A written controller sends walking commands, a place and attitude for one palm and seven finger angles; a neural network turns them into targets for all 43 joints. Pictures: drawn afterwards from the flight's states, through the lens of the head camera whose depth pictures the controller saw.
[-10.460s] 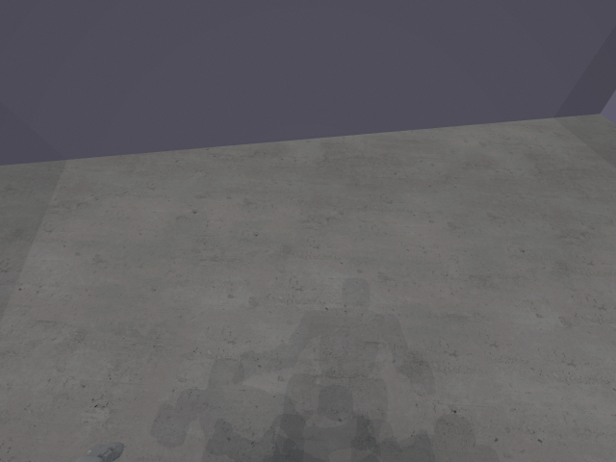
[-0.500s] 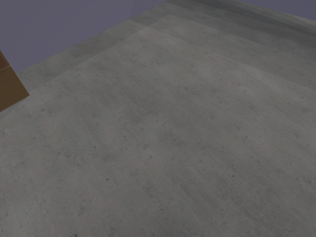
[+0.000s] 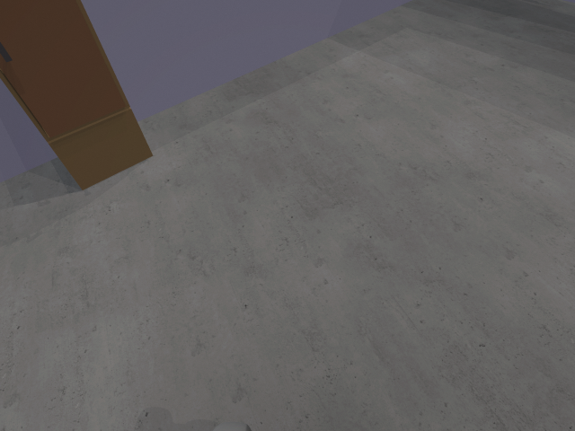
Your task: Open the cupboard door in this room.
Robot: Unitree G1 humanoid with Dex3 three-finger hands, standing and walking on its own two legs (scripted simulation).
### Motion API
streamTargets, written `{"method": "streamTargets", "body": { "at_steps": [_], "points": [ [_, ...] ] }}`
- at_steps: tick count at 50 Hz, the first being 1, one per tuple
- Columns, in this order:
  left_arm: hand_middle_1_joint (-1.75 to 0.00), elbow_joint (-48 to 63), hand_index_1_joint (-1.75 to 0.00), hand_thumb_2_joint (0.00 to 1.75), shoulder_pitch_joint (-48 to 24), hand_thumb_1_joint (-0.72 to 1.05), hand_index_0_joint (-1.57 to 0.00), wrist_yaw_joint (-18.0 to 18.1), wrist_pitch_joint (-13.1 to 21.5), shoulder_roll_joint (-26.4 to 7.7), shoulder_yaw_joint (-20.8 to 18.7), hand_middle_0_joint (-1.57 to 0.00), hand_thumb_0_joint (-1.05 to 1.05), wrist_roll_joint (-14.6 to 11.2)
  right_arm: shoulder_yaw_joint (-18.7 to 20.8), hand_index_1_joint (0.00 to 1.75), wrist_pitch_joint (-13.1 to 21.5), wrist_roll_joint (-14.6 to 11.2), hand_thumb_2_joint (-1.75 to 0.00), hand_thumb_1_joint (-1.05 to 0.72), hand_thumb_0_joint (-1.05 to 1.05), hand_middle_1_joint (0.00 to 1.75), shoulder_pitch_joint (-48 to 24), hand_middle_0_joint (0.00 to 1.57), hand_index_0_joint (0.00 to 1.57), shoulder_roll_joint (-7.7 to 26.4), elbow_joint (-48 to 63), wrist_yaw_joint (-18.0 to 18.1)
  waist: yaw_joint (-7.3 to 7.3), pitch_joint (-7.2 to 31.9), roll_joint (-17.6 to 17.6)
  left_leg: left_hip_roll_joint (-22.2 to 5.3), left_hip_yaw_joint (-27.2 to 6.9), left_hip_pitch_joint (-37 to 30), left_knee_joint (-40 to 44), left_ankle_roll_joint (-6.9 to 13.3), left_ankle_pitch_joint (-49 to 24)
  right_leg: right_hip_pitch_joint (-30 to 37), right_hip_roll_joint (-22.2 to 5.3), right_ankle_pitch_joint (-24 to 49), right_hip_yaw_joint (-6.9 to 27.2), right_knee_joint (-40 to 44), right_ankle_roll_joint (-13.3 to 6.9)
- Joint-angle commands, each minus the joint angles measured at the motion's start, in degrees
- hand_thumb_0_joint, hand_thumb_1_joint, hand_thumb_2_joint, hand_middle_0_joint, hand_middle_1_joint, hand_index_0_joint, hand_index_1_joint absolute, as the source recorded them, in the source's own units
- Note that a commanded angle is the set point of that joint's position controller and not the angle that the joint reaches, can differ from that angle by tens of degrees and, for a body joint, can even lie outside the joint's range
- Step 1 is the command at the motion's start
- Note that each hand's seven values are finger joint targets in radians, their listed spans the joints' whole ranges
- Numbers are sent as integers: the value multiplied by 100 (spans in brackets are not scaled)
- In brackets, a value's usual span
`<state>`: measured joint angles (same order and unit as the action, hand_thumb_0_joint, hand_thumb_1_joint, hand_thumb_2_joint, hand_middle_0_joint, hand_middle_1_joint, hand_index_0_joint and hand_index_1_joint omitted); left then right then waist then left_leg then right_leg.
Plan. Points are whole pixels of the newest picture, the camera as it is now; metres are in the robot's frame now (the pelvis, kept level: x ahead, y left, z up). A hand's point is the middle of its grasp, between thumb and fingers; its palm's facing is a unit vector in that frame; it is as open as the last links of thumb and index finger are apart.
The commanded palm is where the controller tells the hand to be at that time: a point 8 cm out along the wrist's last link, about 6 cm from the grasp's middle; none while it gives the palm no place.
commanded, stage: turn or walk to find it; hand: left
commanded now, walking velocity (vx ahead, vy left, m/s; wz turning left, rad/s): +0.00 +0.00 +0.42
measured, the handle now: out of the picture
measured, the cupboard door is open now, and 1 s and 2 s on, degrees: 0 0 0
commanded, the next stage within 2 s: stand and wait in 0.06 s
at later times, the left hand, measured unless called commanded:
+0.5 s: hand out of the picture -0.03 +0.23 -0.18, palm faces +0.15 -0.96 -0.21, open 7.4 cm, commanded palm none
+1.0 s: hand out of the picture -0.04 +0.22 -0.18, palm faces +0.24 -0.93 -0.26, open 7.4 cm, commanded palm none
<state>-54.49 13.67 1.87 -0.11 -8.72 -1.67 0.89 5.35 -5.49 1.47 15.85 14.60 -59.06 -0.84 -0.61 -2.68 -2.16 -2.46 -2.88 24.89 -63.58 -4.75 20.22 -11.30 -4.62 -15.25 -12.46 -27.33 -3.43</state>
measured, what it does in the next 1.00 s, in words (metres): steps on the spot: left foot, then right foot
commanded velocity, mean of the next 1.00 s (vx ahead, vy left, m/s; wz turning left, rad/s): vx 0.00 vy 0.00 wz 0.16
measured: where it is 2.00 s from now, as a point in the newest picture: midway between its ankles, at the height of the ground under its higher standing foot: outside the picture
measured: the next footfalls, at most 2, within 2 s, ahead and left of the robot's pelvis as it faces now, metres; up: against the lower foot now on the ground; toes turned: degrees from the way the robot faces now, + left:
left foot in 0.22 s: -0.01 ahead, +0.16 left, +0.00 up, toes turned +8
right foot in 0.54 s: +0.00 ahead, -0.08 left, +0.00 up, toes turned +7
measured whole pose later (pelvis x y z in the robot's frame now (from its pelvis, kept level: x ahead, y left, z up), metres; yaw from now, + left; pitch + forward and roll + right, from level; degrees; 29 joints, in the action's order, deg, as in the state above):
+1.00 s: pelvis -0.05 +0.01 -0.01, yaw +12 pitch -1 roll +2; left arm -59.4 10.5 1.7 -1.3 -11.6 -2.1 0.2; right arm 2.1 -1.8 1.1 16.7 8.7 -62.7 0.9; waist -0.6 -3.3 0.1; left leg 0.4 -1.9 15.2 -29.7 -1.4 13.9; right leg -13.9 -2.7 -19.4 -5.0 -33.4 1.8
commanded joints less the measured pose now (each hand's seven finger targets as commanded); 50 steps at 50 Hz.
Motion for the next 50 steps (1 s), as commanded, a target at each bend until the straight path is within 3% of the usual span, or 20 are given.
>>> {"method": "streamTargets", "body": {
  "at_steps": [1,6,9,10,11,12,13,15,17,22,25,28,29,31,36,41,43,46,49,50],
  "points": [
    [-30,159,-30,90,376,90,-20,32,77,-1234,-317,-20,0,69,-53,30,208,-36,-90,-90,0,30,-533,20,20,180,525,31,299,93,1055,-36,274,380,869,27,512,606,-1616,1530,1284,964,-472],
    [-30,-50,-30,90,554,90,-20,9,60,-1364,-347,-20,0,105,-169,30,340,-120,-90,-90,0,30,-681,20,20,58,568,71,388,437,1343,99,595,-377,2248,191,678,759,-1652,2590,1207,521,-565],
    [-30,-151,-30,90,305,90,-20,6,23,-1286,-306,-20,0,23,-196,30,459,-121,-90,-90,0,30,-153,20,20,104,345,98,9,672,993,104,687,-1747,4116,301,-923,200,-1296,2164,758,-171,-50],
    [-30,-129,-30,90,367,90,-20,-4,-14,-1041,-240,-20,0,-35,-146,30,525,-95,-90,-90,0,30,-65,20,20,425,302,117,-51,800,84,-462,81,-2510,4472,472,-1579,-520,-884,1231,475,-792,269],
    [-30,-9,-30,90,392,90,-20,-26,-45,-702,-122,-20,0,-60,-69,30,550,-54,-90,-90,0,30,-38,20,20,849,335,150,-64,692,-1224,-1656,-1303,-2811,4556,991,-3041,-1592,-311,-1002,291,-1501,613],
    [-30,-22,-30,90,174,90,-20,-9,-104,-696,-72,-20,0,-23,-80,30,482,-60,-90,-90,0,30,-115,20,20,957,324,180,-116,527,-1106,-1952,-1162,-2189,4646,1373,-3213,-1342,-227,-1857,660,-2142,601],
    [-30,-62,-30,90,98,90,-20,-16,-143,-697,-82,-20,0,-5,-132,30,499,-27,-90,-90,0,30,-351,20,20,818,323,229,-68,260,-841,-1844,-970,-1776,4739,1517,-2915,-1273,-235,-1765,881,-2460,603],
    [-30,-309,-30,90,136,90,-20,-34,-192,-726,-88,-20,0,8,-245,30,542,-36,-90,-90,0,30,-762,20,20,517,319,296,88,-177,-1116,-1392,-563,-1486,4725,1357,-3161,-1276,-221,-1286,1087,-2640,623],
    [-30,-470,-30,90,394,90,-20,-65,-154,-661,-61,-20,0,-5,-271,30,573,-59,-90,-90,0,30,-802,20,20,445,294,312,156,-69,-785,-1227,-255,-1762,4531,1328,-3780,-1249,-166,-1028,1074,-2555,648],
    [-30,-541,-30,90,261,90,-20,-46,-108,-527,42,-20,0,-22,-226,30,587,-59,-90,-90,0,30,-528,20,20,447,73,295,55,-66,-470,-1127,-218,-1829,4462,1284,-3607,-701,-94,-857,914,-1241,705],
    [-30,-672,-30,90,532,90,-20,-25,-54,-535,20,-20,0,-7,-192,30,575,-86,-90,-90,0,30,-567,20,20,356,33,278,192,-7,-461,-895,-257,-1527,4195,1067,-2914,-102,-34,99,774,-192,716],
    [-30,-661,-30,90,625,90,-20,23,51,-1010,-90,-20,0,33,-230,30,557,-146,-90,-90,0,30,-560,20,20,51,139,217,191,178,653,-156,190,-817,3431,559,-1467,553,-887,1722,1598,370,354],
    [-30,-656,-30,90,511,90,-20,8,48,-1157,-95,-20,0,29,-236,30,530,-152,-90,-90,0,30,-496,20,20,-54,132,192,122,150,934,87,383,-893,3329,460,-724,289,-1248,1509,1755,549,81],
    [-30,-581,-30,90,298,90,-20,2,75,-1103,-133,-20,0,25,-211,30,433,-89,-90,-90,0,30,-466,20,20,-33,88,220,148,-57,1738,87,410,-1063,2842,398,245,-338,-1345,754,2018,1075,-294],
    [-30,-456,-30,90,-68,90,-20,3,3,-1038,-177,-20,0,-13,-244,30,457,-70,-90,-90,0,30,35,20,20,-54,-157,184,-1,0,771,-124,270,-1366,3444,447,-940,-490,-1020,493,1282,472,-14],
    [-30,-260,-30,90,-169,90,-20,-20,-123,-748,-177,-20,0,-39,-174,30,508,-29,-90,-90,0,30,-193,20,20,477,18,201,141,-267,-1079,-1007,-1261,-576,4738,1044,-1538,-403,-9,-325,520,-1028,570],
    [-30,-194,-30,90,-203,90,-20,-24,-142,-721,-190,-20,0,-43,-131,30,525,-25,-90,-90,0,30,-52,20,20,533,53,234,81,-113,-1069,-1208,-1573,-730,4750,1364,-2156,-622,46,-1050,754,-1740,537],
    [-30,-240,-30,90,-41,90,-20,-27,-113,-539,-122,-20,0,-64,-128,30,537,-11,-90,-90,0,30,-64,20,20,528,21,272,147,334,-962,-1107,-1346,-1419,4374,1454,-2888,-751,123,-1125,904,-1375,517],
    [-30,-485,-30,90,438,90,-20,-15,33,-576,-85,-20,0,-60,-137,30,534,-70,-90,-90,0,30,-32,20,20,360,-21,266,292,766,-310,-581,-769,-1263,3595,957,-2726,488,27,507,939,512,524],
    [-30,-544,-30,90,542,90,-20,22,93,-878,-114,-20,0,-14,-166,30,544,-125,-90,-90,0,30,32,20,20,90,10,241,243,811,568,-164,-217,-626,3040,622,-1737,1080,-738,1342,1658,750,355]
  ]
}}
